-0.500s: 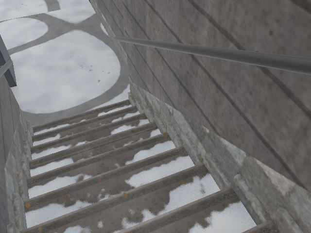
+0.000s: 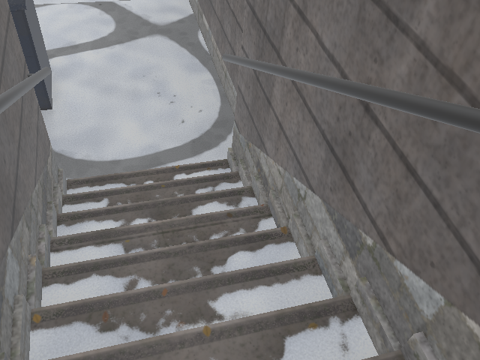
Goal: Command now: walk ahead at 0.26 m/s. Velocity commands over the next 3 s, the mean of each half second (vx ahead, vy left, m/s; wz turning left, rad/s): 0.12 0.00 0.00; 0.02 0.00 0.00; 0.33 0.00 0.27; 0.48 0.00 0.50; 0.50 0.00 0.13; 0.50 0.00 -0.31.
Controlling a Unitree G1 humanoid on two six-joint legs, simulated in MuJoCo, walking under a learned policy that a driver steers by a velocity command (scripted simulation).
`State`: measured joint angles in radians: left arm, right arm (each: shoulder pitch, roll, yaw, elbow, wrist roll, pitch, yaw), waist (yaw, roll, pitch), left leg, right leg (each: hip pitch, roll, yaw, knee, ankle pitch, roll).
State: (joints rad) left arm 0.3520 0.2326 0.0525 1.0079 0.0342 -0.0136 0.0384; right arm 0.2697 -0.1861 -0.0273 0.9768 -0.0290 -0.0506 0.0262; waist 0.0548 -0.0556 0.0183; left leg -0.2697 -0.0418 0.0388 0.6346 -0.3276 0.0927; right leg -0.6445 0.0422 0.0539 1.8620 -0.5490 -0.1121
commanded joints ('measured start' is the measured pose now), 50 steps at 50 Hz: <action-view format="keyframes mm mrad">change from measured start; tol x32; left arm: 1 -28 111 29 -33 2 -9 -14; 41 -597 -11 -31 -81 56 -49 -84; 46 51 72 -12 129 48 -66 -68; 50 -279 41 -34 41 -5 -31 4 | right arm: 1 90 -112 -8 -11 31 -31 -18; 50 266 53 41 140 12 -50 -41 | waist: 1 -4 107 53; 50 -64 25 -26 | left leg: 1 71 361 -381 -170 511 145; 6 -96 245 -154 -144 1052 52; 20 54 92 -123 94 583 -32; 24 38 15 -33 -223 -131 -80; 29 454 252 -149 -180 974 -7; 41 500 228 -278 -16 768 -56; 45 -102 47 -118 127 844 -216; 48 -548 58 -163 331 -559 -202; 50 -95 74 -64 77 -265 -144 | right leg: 1 -325 -65 82 -342 325 50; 4 41 -52 -33 -869 502 99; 8 277 -20 -94 -850 609 56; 14 -183 -178 88 -1022 562 136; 25 576 -158 66 -1388 1214 -1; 29 111 -18 -41 -1290 419 78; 41 -117 -110 3 -1261 487 112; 47 1074 -231 48 -1405 1026 -72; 50 496 -189 -27 -1474 873 -17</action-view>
